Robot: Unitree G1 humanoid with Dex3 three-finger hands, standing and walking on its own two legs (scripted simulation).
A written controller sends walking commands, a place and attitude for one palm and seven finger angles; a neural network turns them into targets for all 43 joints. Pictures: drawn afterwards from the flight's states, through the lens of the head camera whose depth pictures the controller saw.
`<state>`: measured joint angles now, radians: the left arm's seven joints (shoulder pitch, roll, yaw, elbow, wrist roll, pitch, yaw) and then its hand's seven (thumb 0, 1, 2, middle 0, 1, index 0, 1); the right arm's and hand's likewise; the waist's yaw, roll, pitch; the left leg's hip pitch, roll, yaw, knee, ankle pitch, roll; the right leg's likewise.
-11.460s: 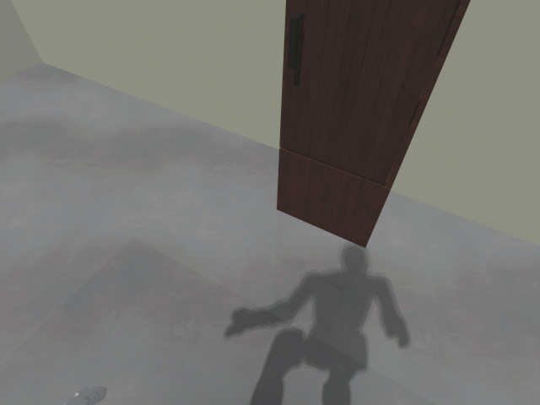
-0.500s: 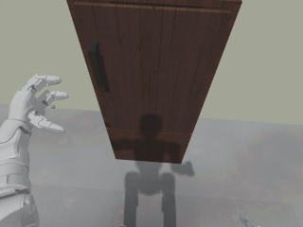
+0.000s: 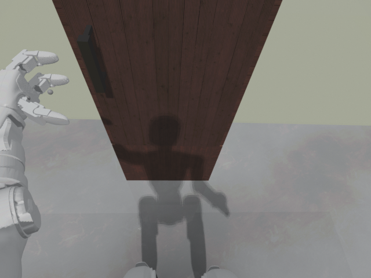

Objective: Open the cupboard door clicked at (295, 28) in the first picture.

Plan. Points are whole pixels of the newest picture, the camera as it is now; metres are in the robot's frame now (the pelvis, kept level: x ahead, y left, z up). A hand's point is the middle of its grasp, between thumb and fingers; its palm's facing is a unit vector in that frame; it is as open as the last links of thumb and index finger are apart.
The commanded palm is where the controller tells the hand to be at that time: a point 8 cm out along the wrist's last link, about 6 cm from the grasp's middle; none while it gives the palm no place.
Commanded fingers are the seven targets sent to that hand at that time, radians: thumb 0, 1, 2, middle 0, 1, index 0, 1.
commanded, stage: move the hooked fingers beside the handle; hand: left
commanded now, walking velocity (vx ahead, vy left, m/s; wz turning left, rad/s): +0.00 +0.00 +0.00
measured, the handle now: (95, 61) +0.57 +0.19 +0.11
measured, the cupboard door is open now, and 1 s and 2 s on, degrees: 0 0 0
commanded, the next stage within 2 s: slide the fingers in behind the handle in 1.18 s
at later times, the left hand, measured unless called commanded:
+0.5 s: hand (65, 67) +0.53 +0.24 +0.12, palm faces -0.02 -1.00 +0.00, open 14.0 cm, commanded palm +0.51 +0.29 +0.11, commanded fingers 0.00 -0.50 0.30 -0.30 -1.20 -0.30 -1.20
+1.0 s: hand (60, 73) +0.52 +0.25 +0.11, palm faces -0.02 -1.00 +0.01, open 14.0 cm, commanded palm +0.50 +0.29 +0.11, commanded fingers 0.00 -0.50 0.30 -0.30 -1.20 -0.30 -1.20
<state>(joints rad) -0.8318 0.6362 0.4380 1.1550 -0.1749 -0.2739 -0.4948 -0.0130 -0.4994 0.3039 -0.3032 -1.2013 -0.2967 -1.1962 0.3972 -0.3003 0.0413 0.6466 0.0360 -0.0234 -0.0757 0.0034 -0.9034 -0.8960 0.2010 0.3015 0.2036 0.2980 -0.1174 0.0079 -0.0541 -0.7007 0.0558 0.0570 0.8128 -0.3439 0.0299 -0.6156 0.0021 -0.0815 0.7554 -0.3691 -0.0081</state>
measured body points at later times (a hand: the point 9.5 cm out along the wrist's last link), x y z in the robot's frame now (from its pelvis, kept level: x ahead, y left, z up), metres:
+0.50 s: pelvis +0.01 +0.00 -0.01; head +0.13 +0.02 +0.42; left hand +0.52 +0.30 +0.13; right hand -0.02 -0.28 -0.11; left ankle +0.03 +0.10 -0.70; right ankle +0.00 -0.12 -0.70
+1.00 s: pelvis +0.02 +0.00 -0.01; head +0.13 +0.02 +0.43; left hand +0.51 +0.31 +0.12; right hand +0.02 -0.28 -0.11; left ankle +0.03 +0.10 -0.70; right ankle +0.00 -0.12 -0.70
